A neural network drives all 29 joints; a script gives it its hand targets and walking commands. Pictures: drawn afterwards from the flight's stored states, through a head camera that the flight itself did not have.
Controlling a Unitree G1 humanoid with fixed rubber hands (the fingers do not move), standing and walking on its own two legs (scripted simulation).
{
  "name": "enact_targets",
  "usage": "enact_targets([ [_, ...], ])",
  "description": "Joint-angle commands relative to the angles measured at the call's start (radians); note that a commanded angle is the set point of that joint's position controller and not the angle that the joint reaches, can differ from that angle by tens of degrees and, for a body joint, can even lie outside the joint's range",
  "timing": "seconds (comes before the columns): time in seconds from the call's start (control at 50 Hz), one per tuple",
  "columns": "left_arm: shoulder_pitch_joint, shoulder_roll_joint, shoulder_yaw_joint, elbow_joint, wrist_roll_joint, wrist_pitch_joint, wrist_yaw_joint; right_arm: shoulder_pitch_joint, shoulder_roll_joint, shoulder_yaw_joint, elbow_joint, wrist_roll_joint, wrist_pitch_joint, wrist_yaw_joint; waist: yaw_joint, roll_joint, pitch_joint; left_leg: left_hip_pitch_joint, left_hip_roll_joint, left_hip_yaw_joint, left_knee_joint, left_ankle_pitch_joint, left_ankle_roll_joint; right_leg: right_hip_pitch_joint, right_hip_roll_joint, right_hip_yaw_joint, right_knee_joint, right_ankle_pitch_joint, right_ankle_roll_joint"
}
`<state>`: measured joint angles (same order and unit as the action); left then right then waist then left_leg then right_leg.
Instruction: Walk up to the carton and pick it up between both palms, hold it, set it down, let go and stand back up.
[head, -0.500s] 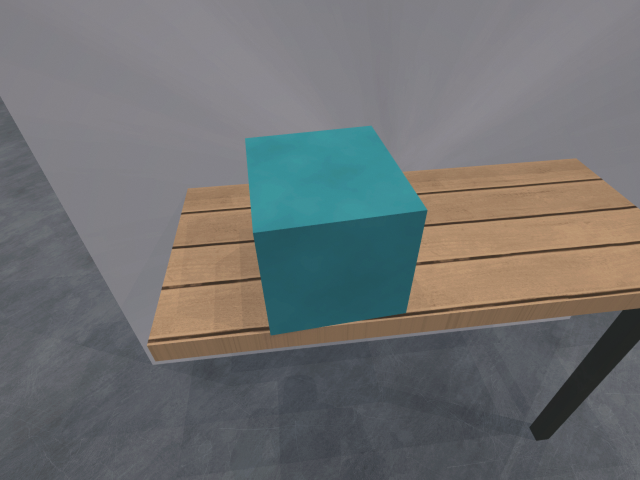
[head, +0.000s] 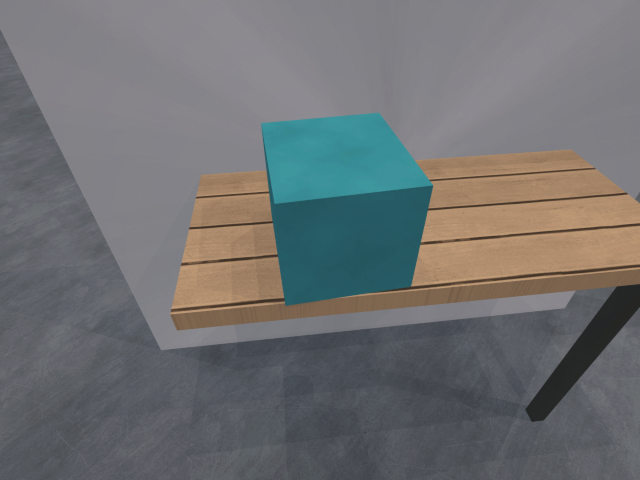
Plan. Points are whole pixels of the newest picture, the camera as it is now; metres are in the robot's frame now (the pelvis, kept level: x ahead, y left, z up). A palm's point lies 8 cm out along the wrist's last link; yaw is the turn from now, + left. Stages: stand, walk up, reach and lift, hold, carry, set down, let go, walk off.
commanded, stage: stand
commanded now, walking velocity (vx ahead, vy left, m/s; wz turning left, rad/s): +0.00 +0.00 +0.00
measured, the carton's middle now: (334, 203) +0.57 +0.01 +0.07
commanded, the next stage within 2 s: none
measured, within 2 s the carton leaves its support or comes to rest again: neither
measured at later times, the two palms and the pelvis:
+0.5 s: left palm out of the picture -0.08 +0.23 -0.18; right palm out of the picture -0.09 -0.23 -0.16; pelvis -0.05 +0.01 -0.02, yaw +1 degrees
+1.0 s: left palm out of the picture -0.05 +0.19 -0.14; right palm out of the picture -0.06 -0.26 -0.16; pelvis +0.00 -0.03 -0.01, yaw -1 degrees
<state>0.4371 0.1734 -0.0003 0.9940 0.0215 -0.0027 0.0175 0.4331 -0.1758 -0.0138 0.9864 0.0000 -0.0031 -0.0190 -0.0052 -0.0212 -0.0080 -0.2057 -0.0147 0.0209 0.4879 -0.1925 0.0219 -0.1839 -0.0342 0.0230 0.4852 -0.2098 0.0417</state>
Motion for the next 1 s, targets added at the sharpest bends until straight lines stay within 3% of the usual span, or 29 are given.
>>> enact_targets([
  [0.0,0.092,0.119,0.034,-0.03,0.002,-0.016,0.009,0.018,-0.188,-0.049,-0.064,-0.001,-0.015,-0.013,0.015,0.062,0.233,-0.258,0.115,-0.179,-0.27,-0.493,0.0,-0.095,-0.004,0.045,-0.099,-0.247,-0.015],
  [0.12,0.11,0.11,0.041,-0.009,0.002,-0.013,0.015,0.023,-0.17,-0.057,-0.044,-0.007,-0.003,-0.015,0.008,0.052,0.217,-0.236,0.096,-0.162,-0.231,-0.482,-0.008,-0.167,0.0,0.065,-0.1,-0.299,-0.02],
  [0.26,0.107,0.122,0.057,-0.004,-0.003,-0.004,0.021,0.047,-0.153,-0.069,-0.027,-0.016,0.01,-0.014,0.001,-0.026,0.185,-0.17,0.062,-0.111,-0.126,-0.443,-0.033,-0.285,-0.006,0.099,-0.133,-0.444,-0.039],
  [0.3,0.071,0.143,0.065,-0.005,-0.003,-0.002,0.025,0.07,-0.122,-0.064,-0.016,-0.02,0.013,-0.011,-0.01,-0.095,0.175,-0.088,0.017,-0.05,-0.017,-0.348,-0.047,-0.363,-0.027,0.127,-0.187,-0.496,-0.055],
  [0.34,-0.013,0.171,0.073,-0.021,-0.007,-0.001,0.036,0.167,-0.064,-0.056,0.012,-0.034,0.015,-0.004,-0.046,-0.206,0.117,0.115,-0.059,0.057,0.317,-0.204,-0.062,-0.528,-0.1,0.19,-0.306,-0.573,-0.096],
  [0.36,-0.074,0.196,0.085,-0.038,-0.001,0.002,0.044,0.245,-0.048,-0.06,0.038,-0.05,0.019,0.0,-0.076,-0.247,0.112,0.19,-0.056,0.051,0.468,-0.214,-0.056,-0.632,-0.144,0.215,-0.361,-0.622,-0.114],
  [0.4,-0.192,0.22,0.102,-0.059,0.016,0.01,0.051,0.342,-0.038,-0.07,0.065,-0.059,0.018,0.002,-0.134,-0.239,0.135,0.28,0.005,-0.009,0.456,-0.243,-0.037,-0.753,-0.178,0.204,-0.357,-0.649,-0.108],
  [0.42,-0.225,0.187,0.084,-0.069,0.006,0.016,0.051,0.366,-0.033,-0.061,0.058,-0.05,0.014,-0.001,-0.16,-0.16,0.149,0.277,0.045,-0.075,0.301,-0.251,-0.027,-0.737,-0.129,0.147,-0.234,-0.626,-0.071],
  [0.44,-0.208,0.143,0.065,-0.062,-0.002,0.026,0.047,0.38,-0.042,-0.059,0.056,-0.039,0.008,-0.009,-0.163,-0.038,0.189,0.193,0.072,-0.188,0.071,-0.347,-0.026,-0.671,-0.053,0.091,-0.001,-0.557,-0.028],
  [0.46,-0.103,0.06,0.037,-0.058,-0.009,0.034,0.035,0.325,-0.127,-0.067,0.042,-0.045,-0.003,-0.026,-0.104,0.247,0.244,-0.026,0.228,-0.476,-0.257,-0.669,-0.01,-0.575,0.034,0.0,0.325,-0.431,0.0],
  [0.48,0.022,0.038,0.043,-0.034,0.021,0.037,0.028,0.198,-0.165,-0.063,0.016,-0.053,-0.008,-0.035,-0.002,0.235,0.354,-0.269,0.292,-0.628,-0.385,-0.751,-0.031,-0.49,0.049,0.03,0.463,-0.312,0.006],
  [0.5,0.094,0.043,0.046,-0.004,0.039,0.043,0.018,0.1,-0.192,-0.069,-0.017,-0.044,-0.008,-0.04,0.041,0.129,0.389,-0.353,0.28,-0.572,-0.41,-0.778,-0.024,-0.401,0.039,0.028,0.499,-0.234,0.003],
  [0.52,0.096,0.032,0.047,0.0,0.047,0.043,0.011,0.035,-0.241,-0.083,-0.026,-0.039,-0.009,-0.044,0.043,0.173,0.39,-0.412,0.313,-0.614,-0.447,-0.827,0.052,-0.368,0.021,0.01,0.534,-0.225,0.004],
  [0.56,0.04,0.088,0.067,-0.022,0.05,0.034,0.01,0.01,-0.173,-0.07,-0.016,-0.036,-0.025,-0.041,0.036,0.19,0.4,-0.407,0.304,-0.564,-0.44,-0.702,0.087,-0.318,-0.027,0.018,0.553,-0.186,-0.006],
  [0.6,0.071,0.113,0.082,-0.026,0.054,0.038,0.005,-0.007,-0.171,-0.067,-0.012,-0.046,-0.018,-0.037,0.052,0.247,0.38,-0.409,0.287,-0.476,-0.419,-0.728,0.1,-0.277,-0.027,0.025,0.57,-0.235,-0.008],
  [0.66,0.014,0.105,0.068,-0.059,0.04,0.03,0.0,0.055,-0.136,-0.06,-0.001,-0.048,-0.016,-0.033,0.015,0.197,0.384,-0.279,0.267,-0.408,-0.358,-0.633,0.115,-0.331,-0.038,0.005,0.458,-0.252,-0.007],
  [0.7,-0.022,0.087,0.056,-0.087,0.029,0.013,0.0,0.132,-0.132,-0.059,0.007,-0.052,-0.014,-0.032,-0.021,0.157,0.34,-0.177,0.265,-0.379,-0.299,-0.538,0.146,-0.327,-0.035,-0.027,0.335,-0.26,-0.008],
  [0.72,-0.023,0.083,0.05,-0.096,0.024,0.004,0.002,0.148,-0.136,-0.059,0.012,-0.051,-0.013,-0.031,-0.024,0.151,0.326,-0.175,0.271,-0.366,-0.27,-0.503,0.157,-0.287,-0.043,-0.026,0.265,-0.253,-0.015],
  [0.74,0.006,0.079,0.053,-0.092,0.02,-0.003,0.004,0.148,-0.143,-0.059,0.011,-0.049,-0.009,-0.028,-0.004,0.132,0.307,-0.211,0.26,-0.326,-0.245,-0.492,0.149,-0.203,-0.031,-0.042,0.193,-0.216,-0.024],
  [0.76,0.079,0.069,0.051,-0.078,0.014,-0.012,0.008,0.106,-0.159,-0.058,-0.001,-0.04,-0.004,-0.022,0.039,0.117,0.278,-0.293,0.231,-0.259,-0.198,-0.495,0.122,-0.054,-0.016,-0.063,0.061,-0.133,-0.04],
  [0.78,0.162,0.076,0.055,-0.048,0.016,-0.023,0.016,0.083,-0.145,-0.052,-0.008,-0.035,-0.001,-0.016,0.078,0.028,0.237,-0.396,0.17,-0.178,-0.07,-0.482,0.078,0.123,-0.005,-0.026,-0.05,-0.042,-0.053],
  [0.8,0.216,0.132,0.065,-0.016,0.032,-0.034,0.027,0.105,-0.087,-0.031,-0.019,-0.026,-0.006,-0.01,0.088,-0.15,0.201,-0.519,0.079,-0.074,0.178,-0.385,0.012,0.228,-0.129,0.249,-0.152,-0.168,-0.093],
  [0.82,0.273,0.191,0.07,-0.003,0.034,-0.032,0.03,0.18,-0.03,-0.017,-0.04,-0.035,-0.013,-0.002,0.063,-0.265,0.158,-0.549,-0.004,0.041,0.363,-0.485,-0.037,0.185,-0.317,0.559,-0.286,-0.601,-0.173],
  [0.84,0.229,0.228,0.087,0.003,0.028,-0.02,0.038,0.146,-0.077,-0.036,-0.04,-0.058,0.002,-0.01,0.08,-0.198,0.246,-0.499,0.015,0.008,0.485,-0.464,-0.029,-0.008,-0.412,0.672,-0.386,-0.815,-0.27],
  [0.86,0.164,0.199,0.082,-0.006,0.025,-0.018,0.04,0.145,-0.086,-0.041,-0.038,-0.062,0.012,-0.007,0.059,-0.168,0.304,-0.485,0.035,-0.014,0.542,-0.442,-0.035,-0.06,-0.391,0.652,-0.402,-0.797,-0.291],
  [0.9,0.089,0.128,0.05,-0.034,0.029,-0.034,0.04,0.119,-0.089,-0.041,-0.036,-0.053,0.002,0.004,0.028,-0.106,0.293,-0.48,0.072,-0.042,0.534,-0.324,-0.051,0.006,-0.288,0.411,-0.335,-0.414,-0.23],
  [0.92,0.084,0.117,0.048,-0.034,0.032,-0.039,0.038,0.113,-0.087,-0.043,-0.042,-0.052,-0.001,0.008,0.029,-0.108,0.272,-0.445,0.084,-0.051,0.534,-0.292,-0.045,0.004,-0.273,0.345,-0.314,-0.318,-0.22],
  [0.94,0.085,0.107,0.044,-0.029,0.032,-0.042,0.036,0.105,-0.086,-0.047,-0.048,-0.051,-0.001,0.011,0.026,-0.093,0.274,-0.428,0.081,-0.044,0.546,-0.254,-0.042,-0.005,-0.253,0.299,-0.306,-0.272,-0.217],
  [0.98,0.079,0.113,0.043,-0.02,0.026,-0.042,0.027,0.085,-0.079,-0.05,-0.068,-0.052,0.0,0.013,0.021,-0.121,0.285,-0.407,0.088,-0.032,0.51,-0.206,-0.043,-0.013,-0.224,0.233,-0.285,-0.212,-0.225],
])
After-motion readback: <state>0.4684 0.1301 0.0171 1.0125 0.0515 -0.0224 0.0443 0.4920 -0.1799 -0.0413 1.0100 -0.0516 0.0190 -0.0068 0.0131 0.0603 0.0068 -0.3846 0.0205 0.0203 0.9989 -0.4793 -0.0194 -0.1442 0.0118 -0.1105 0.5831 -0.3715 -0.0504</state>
